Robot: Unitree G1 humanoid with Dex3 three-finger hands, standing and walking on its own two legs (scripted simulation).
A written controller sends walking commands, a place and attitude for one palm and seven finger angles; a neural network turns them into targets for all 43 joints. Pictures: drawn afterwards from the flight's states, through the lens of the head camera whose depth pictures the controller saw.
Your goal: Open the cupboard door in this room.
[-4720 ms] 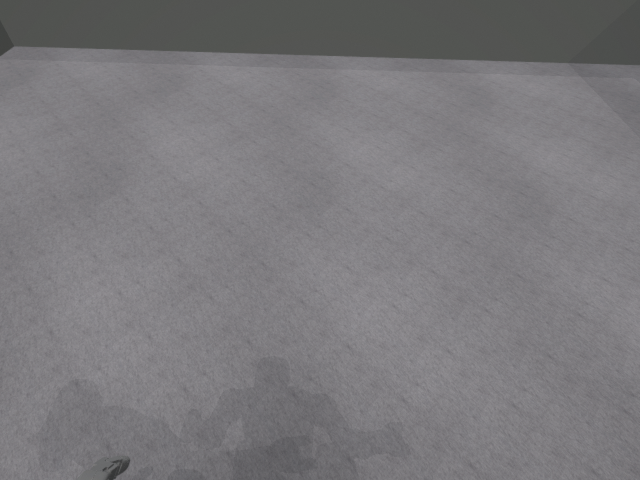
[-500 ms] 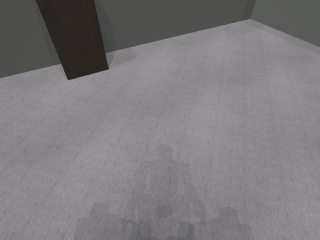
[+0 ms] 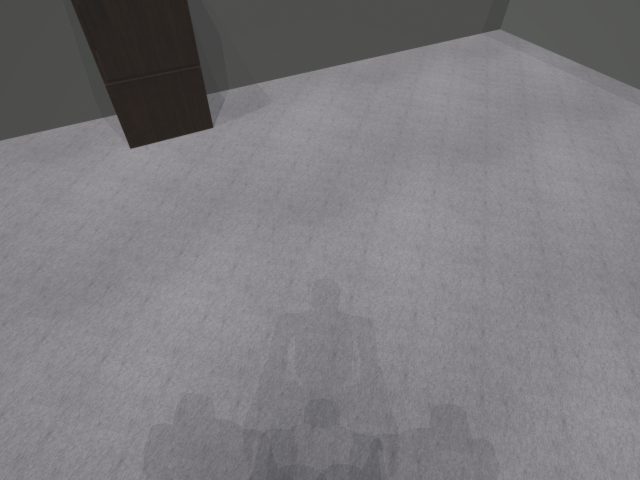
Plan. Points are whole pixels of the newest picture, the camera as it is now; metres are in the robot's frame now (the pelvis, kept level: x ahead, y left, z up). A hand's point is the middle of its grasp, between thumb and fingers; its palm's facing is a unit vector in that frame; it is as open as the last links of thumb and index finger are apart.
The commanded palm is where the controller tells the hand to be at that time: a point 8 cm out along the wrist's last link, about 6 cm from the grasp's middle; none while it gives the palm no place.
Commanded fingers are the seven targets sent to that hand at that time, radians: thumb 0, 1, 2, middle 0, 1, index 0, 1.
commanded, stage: stand and wait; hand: left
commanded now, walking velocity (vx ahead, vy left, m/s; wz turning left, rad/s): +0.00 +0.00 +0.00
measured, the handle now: out of the picture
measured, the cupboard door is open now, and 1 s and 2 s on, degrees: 0 0 0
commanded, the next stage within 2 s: turn or walk to find it in 0.90 s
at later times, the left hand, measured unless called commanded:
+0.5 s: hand out of the picture -0.01 +0.16 -0.18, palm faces +0.03 -0.98 -0.17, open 7.4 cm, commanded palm none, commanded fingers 0.00 0.90 0.90 -0.20 -0.30 -0.20 -0.30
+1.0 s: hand out of the picture +0.03 +0.20 -0.17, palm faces +0.02 -0.97 -0.24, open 7.4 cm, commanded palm none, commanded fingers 0.00 0.90 0.90 -0.20 -0.30 -0.20 -0.30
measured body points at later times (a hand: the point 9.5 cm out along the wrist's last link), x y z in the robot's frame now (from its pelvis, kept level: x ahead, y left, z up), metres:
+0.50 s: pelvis +0.01 +0.00 +0.00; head +0.02 +0.01 +0.45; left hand -0.01 +0.22 -0.16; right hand +0.00 -0.22 -0.16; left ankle +0.02 +0.11 -0.74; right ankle +0.00 -0.13 -0.74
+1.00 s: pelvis +0.01 +0.00 +0.00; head +0.02 +0.00 +0.45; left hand +0.03 +0.25 -0.15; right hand +0.03 -0.25 -0.15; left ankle +0.02 +0.11 -0.74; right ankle +0.01 -0.13 -0.74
